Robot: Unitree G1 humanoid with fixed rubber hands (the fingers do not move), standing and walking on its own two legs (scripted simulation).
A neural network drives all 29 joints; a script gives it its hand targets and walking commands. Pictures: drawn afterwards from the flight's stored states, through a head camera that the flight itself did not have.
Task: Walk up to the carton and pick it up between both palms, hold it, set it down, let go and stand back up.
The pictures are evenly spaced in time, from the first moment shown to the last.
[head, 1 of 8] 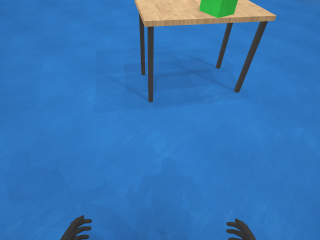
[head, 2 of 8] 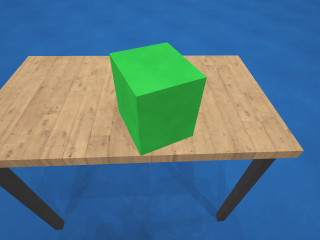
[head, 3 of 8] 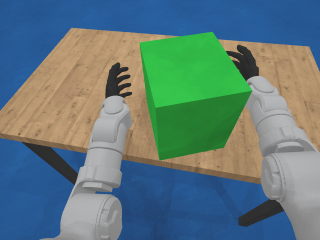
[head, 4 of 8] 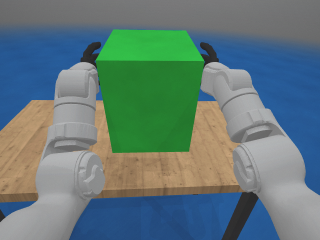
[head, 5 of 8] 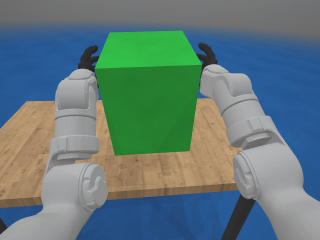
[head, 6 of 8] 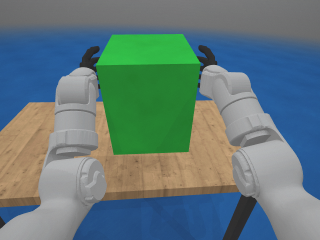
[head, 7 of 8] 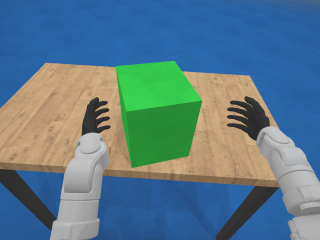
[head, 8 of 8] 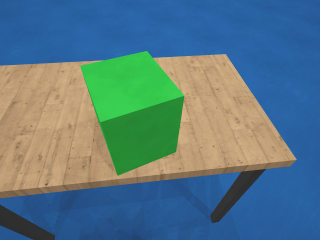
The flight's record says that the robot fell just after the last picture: no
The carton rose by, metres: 0.22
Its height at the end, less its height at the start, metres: +0.00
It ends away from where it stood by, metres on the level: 0.01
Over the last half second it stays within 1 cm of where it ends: yes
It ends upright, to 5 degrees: yes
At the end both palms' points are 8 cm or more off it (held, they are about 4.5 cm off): yes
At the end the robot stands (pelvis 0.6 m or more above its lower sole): yes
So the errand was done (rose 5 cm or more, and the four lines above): yes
